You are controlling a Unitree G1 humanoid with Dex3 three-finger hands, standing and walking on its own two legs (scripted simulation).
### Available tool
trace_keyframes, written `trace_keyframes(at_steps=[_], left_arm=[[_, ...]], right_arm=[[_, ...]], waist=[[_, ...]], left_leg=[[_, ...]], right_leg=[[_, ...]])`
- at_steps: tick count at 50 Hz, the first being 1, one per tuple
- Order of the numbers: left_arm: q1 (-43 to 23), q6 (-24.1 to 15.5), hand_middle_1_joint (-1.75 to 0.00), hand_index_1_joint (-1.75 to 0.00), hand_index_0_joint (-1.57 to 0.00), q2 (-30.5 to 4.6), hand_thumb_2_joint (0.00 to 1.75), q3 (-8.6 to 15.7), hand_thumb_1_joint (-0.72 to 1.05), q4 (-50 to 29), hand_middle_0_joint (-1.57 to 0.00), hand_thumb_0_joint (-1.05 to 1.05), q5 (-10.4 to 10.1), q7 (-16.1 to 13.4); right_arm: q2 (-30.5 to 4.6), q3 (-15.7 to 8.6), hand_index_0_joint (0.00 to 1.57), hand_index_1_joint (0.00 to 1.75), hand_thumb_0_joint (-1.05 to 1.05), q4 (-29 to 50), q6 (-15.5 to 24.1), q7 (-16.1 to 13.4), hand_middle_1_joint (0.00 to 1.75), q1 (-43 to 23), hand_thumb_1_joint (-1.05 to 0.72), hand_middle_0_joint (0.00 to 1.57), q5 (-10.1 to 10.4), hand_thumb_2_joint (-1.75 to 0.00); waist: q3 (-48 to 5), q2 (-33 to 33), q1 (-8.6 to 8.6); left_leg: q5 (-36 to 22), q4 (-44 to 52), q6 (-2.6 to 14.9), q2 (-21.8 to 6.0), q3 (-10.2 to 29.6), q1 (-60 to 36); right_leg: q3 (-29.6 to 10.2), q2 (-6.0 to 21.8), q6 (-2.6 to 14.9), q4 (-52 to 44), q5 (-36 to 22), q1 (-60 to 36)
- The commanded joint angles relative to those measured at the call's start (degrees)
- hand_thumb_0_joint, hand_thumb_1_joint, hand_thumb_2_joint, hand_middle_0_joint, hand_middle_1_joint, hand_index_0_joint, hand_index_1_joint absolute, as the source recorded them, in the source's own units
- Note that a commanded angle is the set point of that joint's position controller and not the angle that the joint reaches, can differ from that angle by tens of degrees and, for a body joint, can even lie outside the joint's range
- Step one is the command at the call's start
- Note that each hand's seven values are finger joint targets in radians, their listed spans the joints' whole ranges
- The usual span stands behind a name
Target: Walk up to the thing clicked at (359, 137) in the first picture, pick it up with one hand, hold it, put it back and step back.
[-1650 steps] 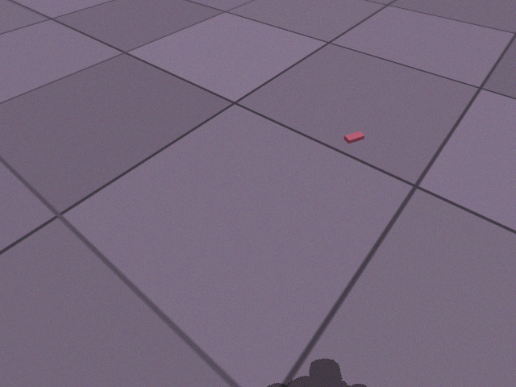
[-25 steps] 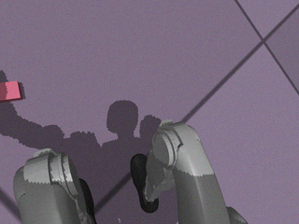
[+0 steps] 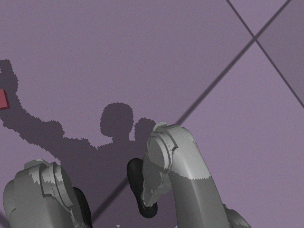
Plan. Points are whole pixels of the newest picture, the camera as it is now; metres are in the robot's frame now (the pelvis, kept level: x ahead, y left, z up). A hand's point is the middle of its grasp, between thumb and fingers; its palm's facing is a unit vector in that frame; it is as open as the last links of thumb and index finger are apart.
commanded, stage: approach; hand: left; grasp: from above
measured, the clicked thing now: out of the picture +0.49 +0.32 -0.30
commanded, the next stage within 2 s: close in in 0.28 s
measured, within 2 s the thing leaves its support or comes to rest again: neither
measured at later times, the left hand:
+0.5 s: hand out of the picture +0.46 +0.32 -0.20, palm faces -0.43 -0.11 -0.90, open 14.3 cm
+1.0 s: hand out of the picture +0.48 +0.32 -0.25, palm faces -0.49 -0.11 -0.87, open 14.5 cm
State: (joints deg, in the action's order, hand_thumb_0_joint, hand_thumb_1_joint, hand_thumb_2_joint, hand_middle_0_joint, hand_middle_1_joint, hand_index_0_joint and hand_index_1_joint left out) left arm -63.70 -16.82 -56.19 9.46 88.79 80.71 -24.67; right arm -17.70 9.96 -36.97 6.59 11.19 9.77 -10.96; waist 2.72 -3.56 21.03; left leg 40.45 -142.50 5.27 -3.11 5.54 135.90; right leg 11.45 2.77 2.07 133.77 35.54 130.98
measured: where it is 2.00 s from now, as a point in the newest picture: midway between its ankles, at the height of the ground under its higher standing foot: (115, 213)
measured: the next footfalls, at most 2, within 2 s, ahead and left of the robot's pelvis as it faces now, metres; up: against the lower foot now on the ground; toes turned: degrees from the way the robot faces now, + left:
none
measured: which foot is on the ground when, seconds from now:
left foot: down 0.00-1.00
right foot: down 0.00-1.00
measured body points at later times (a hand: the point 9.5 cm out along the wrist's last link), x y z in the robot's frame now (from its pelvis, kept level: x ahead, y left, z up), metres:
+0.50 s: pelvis +0.00 +0.00 +0.00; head +0.26 +0.12 +0.35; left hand +0.48 +0.33 -0.15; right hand +0.06 -0.28 -0.06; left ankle +0.07 +0.10 -0.28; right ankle +0.11 -0.10 -0.28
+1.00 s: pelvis +0.00 +0.00 -0.01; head +0.30 +0.10 +0.31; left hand +0.50 +0.33 -0.20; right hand +0.02 -0.25 -0.07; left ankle +0.07 +0.10 -0.28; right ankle +0.11 -0.10 -0.28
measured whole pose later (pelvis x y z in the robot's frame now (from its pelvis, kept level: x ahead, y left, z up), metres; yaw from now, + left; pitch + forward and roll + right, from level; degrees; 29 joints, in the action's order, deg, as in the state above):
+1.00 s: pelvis +0.00 +0.00 -0.01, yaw -2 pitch +30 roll -13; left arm -60.2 -17.6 -62.8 11.0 90.5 76.4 -24.9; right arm -18.5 16.0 -34.6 8.1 12.1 10.2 -12.9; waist 10.8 -6.9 22.2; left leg 41.6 -145.0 4.9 -3.4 8.5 135.7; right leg 13.8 1.7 2.0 134.3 35.2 130.2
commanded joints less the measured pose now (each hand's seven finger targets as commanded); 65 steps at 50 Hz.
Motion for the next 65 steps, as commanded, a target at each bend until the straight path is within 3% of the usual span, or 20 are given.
trace_keyframes(at_steps=[1, 3, 7, 12, 15, 18, 20, 27, 28, 29, 30, 32, 36, 39, 41, 43, 45, 48, 50, 65], left_arm=[[-13.0, 4.4, -0.95, -0.98, -0.04, -19.6, 1.07, 4.4, -0.60, -5.1, -0.07, 0.00, -2.1, -0.8], [-9.3, 5.7, -0.96, -0.99, -0.04, -17.9, 1.05, 3.5, -0.59, -4.8, -0.06, 0.00, -3.4, 1.8], [-5.3, 5.2, -0.98, -0.99, -0.05, -21.1, 1.02, 6.0, -0.58, -8.0, -0.06, 0.00, -6.9, 6.5], [-6.3, -1.5, -1.00, -1.00, -0.06, -16.1, 1.00, 2.2, -0.56, -13.0, -0.06, 0.00, -9.8, 10.7], [-12.3, -7.2, -0.99, -1.00, -0.06, -16.5, 1.00, 0.8, -0.56, -18.3, -0.06, 0.00, -9.7, 9.5], [-13.3, -10.2, -0.98, -0.99, -0.06, -18.2, 1.02, 0.2, -0.56, -24.0, -0.07, 0.00, -7.4, 5.4], [-13.0, -9.5, -0.96, -0.97, -0.06, -18.1, 1.02, 0.8, -0.56, -21.8, -0.07, 0.00, -5.8, 1.6], [-11.7, -2.4, -0.87, -0.91, -0.03, -15.1, 1.08, 0.9, -0.60, -2.0, -0.07, 0.00, 1.0, -7.6], [-13.0, -1.0, -0.88, -0.93, -0.02, -11.8, 1.08, -1.4, -0.60, -0.2, -0.07, 0.00, 1.0, -7.7], [-12.8, 0.0, -0.89, -0.93, -0.03, -12.4, 1.07, 0.3, -0.59, 2.0, -0.07, 0.00, 0.1, -8.0], [-14.5, 0.9, -0.90, -0.94, -0.03, -10.3, 1.07, -1.8, -0.59, 2.1, -0.07, 0.00, -0.6, -7.6], [-15.2, 2.2, -0.92, -0.95, -0.04, -13.8, 1.05, 0.7, -0.58, 1.3, -0.07, 0.00, -1.2, -7.1], [-15.7, 2.8, -0.94, -0.96, -0.04, -14.8, 1.03, -0.3, -0.57, -0.4, -0.06, 0.00, -3.7, -3.9], [-15.6, 1.9, -0.95, -0.97, -0.04, -20.3, 1.04, 1.5, -0.59, -4.0, -0.06, 0.00, -4.1, -2.8], [-12.8, 1.4, -0.96, -0.98, -0.04, -19.0, 1.02, 0.6, -0.57, -3.0, -0.06, 0.00, -4.6, -2.1], [-13.1, 0.1, -0.95, -0.97, -0.04, -22.7, 1.02, 2.1, -0.57, -6.1, -0.06, 0.00, -4.9, -2.0], [-9.6, -0.3, -0.94, -0.96, -0.03, -25.5, 1.03, 4.0, -0.59, -6.5, -0.06, 0.00, -5.1, -2.6], [-8.8, -1.1, -0.93, -0.96, -0.03, -23.6, 1.03, 2.9, -0.58, -4.9, -0.06, 0.00, -5.7, -2.7], [-8.6, -1.6, -0.92, -0.95, -0.03, -25.3, 1.04, 3.7, -0.59, -5.9, -0.06, 0.00, -6.1, -3.2], [-11.3, -3.0, -0.92, -0.95, -0.04, -22.1, 1.04, -0.9, -0.57, -1.6, -0.06, 0.00, -3.4, -6.7]], right_arm=[[-18.1, -5.5, 0.20, 0.30, 0.00, 0.5, -0.8, -0.2, 0.30, 13.7, -0.90, 0.20, 0.9, -0.89], [-18.3, -5.9, 0.20, 0.30, 0.00, 1.6, -0.9, -0.1, 0.30, 13.4, -0.90, 0.20, 1.3, -0.89], [-18.7, -6.2, 0.20, 0.30, 0.00, 2.0, -2.2, -0.6, 0.30, 14.0, -0.90, 0.20, 2.0, -0.90], [-18.1, -5.8, 0.20, 0.30, 0.00, 1.0, -3.1, -1.5, 0.30, 14.4, -0.90, 0.20, 1.3, -0.90], [-17.9, -4.9, 0.20, 0.30, 0.00, 0.3, -2.6, -2.2, 0.30, 13.9, -0.90, 0.20, 0.2, -0.89], [-17.9, -5.5, 0.20, 0.30, 0.00, 0.3, -2.5, -2.5, 0.30, 12.7, -0.90, 0.20, -0.7, -0.89], [-17.3, -5.9, 0.20, 0.30, 0.00, -1.1, -2.7, -1.9, 0.30, 12.1, -0.89, 0.20, -1.1, -0.89], [-18.8, -4.8, 0.20, 0.30, 0.00, -2.1, -1.1, -1.3, 0.30, 11.2, -0.88, 0.20, -1.4, -0.89], [-18.5, -4.4, 0.20, 0.30, 0.00, -1.0, -0.2, -0.9, 0.30, 10.6, -0.88, 0.20, -1.4, -0.89], [-19.1, -4.7, 0.20, 0.30, 0.00, -1.4, 0.2, -0.7, 0.30, 10.7, -0.88, 0.20, -1.5, -0.89], [-19.1, -4.4, 0.20, 0.30, 0.00, -0.2, 1.0, -0.3, 0.30, 10.0, -0.88, 0.20, -1.2, -0.89], [-19.1, -3.8, 0.20, 0.30, 0.00, -0.4, 1.8, 0.0, 0.30, 11.6, -0.88, 0.20, -1.0, -0.89], [-18.9, -2.4, 0.20, 0.30, 0.00, 0.5, 3.1, 0.5, 0.30, 11.6, -0.89, 0.20, -0.7, -0.90], [-19.7, -2.3, 0.20, 0.30, 0.00, 1.4, 2.9, 0.1, 0.30, 11.5, -0.89, 0.20, -0.6, -0.90], [-18.7, -1.2, 0.20, 0.30, 0.00, 2.0, 2.6, 0.5, 0.30, 12.0, -0.89, 0.20, -1.0, -0.90], [-19.5, -0.9, 0.20, 0.30, 0.00, 2.0, 2.1, 0.4, 0.30, 12.7, -0.89, 0.20, -1.1, -0.90], [-19.3, -0.7, 0.20, 0.30, 0.00, 2.4, 1.5, 0.2, 0.30, 12.7, -0.89, 0.20, -1.2, -0.90], [-19.3, 0.3, 0.20, 0.30, 0.00, 2.5, 1.2, 0.4, 0.30, 13.0, -0.89, 0.20, -1.8, -0.90], [-19.8, 0.2, 0.20, 0.30, 0.00, 2.4, 1.3, 0.1, 0.30, 12.6, -0.89, 0.20, -1.7, -0.90], [-21.2, 2.2, 0.20, 0.30, 0.00, 1.9, 3.3, 0.6, 0.30, 9.1, -0.89, 0.20, -2.7, -0.90]], waist=[[-37.7, 28.1, -1.69], [-36.8, 25.2, -1.74], [-37.2, 18.8, -2.03], [-36.9, 17.9, -0.08], [-36.8, 21.8, 0.31], [-42.1, 30.1, -2.30], [-42.8, 31.5, -3.10], [-31.1, 27.9, -0.25], [-29.5, 27.7, 1.10], [-29.4, 26.1, 1.58], [-28.4, 25.7, 2.46], [-30.4, 24.4, 3.14], [-31.7, 24.2, 3.95], [-35.4, 27.8, 2.05], [-34.0, 26.2, 2.60], [-36.1, 27.7, 2.26], [-38.7, 28.6, 0.08], [-35.6, 26.6, 2.09], [-34.8, 26.8, 1.33], [-27.6, 30.1, 4.18]], left_leg=[[-15.3, 15.9, -3.46, 2.3, -0.2, -31.0], [-15.8, 15.4, -2.85, 2.4, -1.0, -29.0], [-14.8, 14.4, -2.06, 2.5, -1.4, -23.3], [-13.8, 12.8, -2.62, 1.9, -0.5, -23.8], [-12.3, 12.0, -3.48, 1.5, 0.2, -29.1], [-14.0, 13.6, -4.66, 1.0, 0.7, -38.2], [-14.6, 14.7, -4.97, 0.9, 1.6, -40.8], [-15.0, 16.7, -4.84, 0.9, 3.6, -35.3], [-14.3, 16.2, -4.62, 1.1, 3.2, -34.0], [-13.2, 16.4, -4.49, 1.1, 3.7, -32.9], [-11.3, 16.0, -4.18, 1.3, 3.4, -31.0], [-12.1, 14.9, -3.82, 1.4, 3.0, -30.6], [-12.9, 13.7, -3.57, 1.4, 2.8, -30.3], [-13.3, 13.4, -4.06, 1.3, 2.4, -32.3], [-14.3, 12.2, -3.88, 1.2, 1.8, -31.5], [-16.8, 11.7, -3.84, 1.2, 1.3, -31.9], [-18.7, 11.4, -3.84, 1.1, 1.0, -32.6], [-18.7, 10.4, -3.34, 0.7, 1.3, -30.6], [-18.4, 10.6, -3.53, 0.5, 1.9, -31.3], [-14.8, 13.6, -5.49, -1.1, 6.8, -34.8]], right_leg=[[-1.3, -4.1, 0.30, -10.9, -13.0, -18.8], [-1.8, -4.1, 0.04, -11.6, -13.4, -20.4], [-2.0, -3.9, -0.23, -13.4, -12.8, -26.4], [-1.7, -4.4, -0.43, -14.2, -12.0, -28.0], [-0.8, -4.7, 0.11, -14.4, -9.1, -23.6], [-0.8, -5.1, 0.31, -12.6, -9.9, -21.9], [-0.3, -5.2, 0.35, -10.9, -10.0, -18.8], [1.9, -4.9, 0.27, -8.6, -10.7, -10.5], [1.7, -4.8, 0.10, -8.7, -11.0, -10.3], [2.2, -4.7, -0.05, -8.7, -10.6, -10.6], [1.7, -4.7, -0.14, -9.0, -10.0, -10.8], [1.5, -4.4, -0.66, -9.1, -11.0, -13.3], [1.1, -4.1, -1.04, -9.2, -11.7, -16.5], [0.5, -4.2, -0.34, -9.5, -11.9, -19.2], [0.4, -4.5, -0.58, -9.6, -12.8, -20.9], [0.3, -4.9, -0.49, -10.0, -14.5, -23.7], [0.0, -5.1, -0.34, -10.2, -16.1, -26.7], [0.4, -5.6, -0.77, -10.3, -16.7, -26.3], [0.9, -5.8, -0.66, -10.4, -15.7, -25.1], [3.7, -5.4, -1.05, -8.2, -12.0, -16.8]])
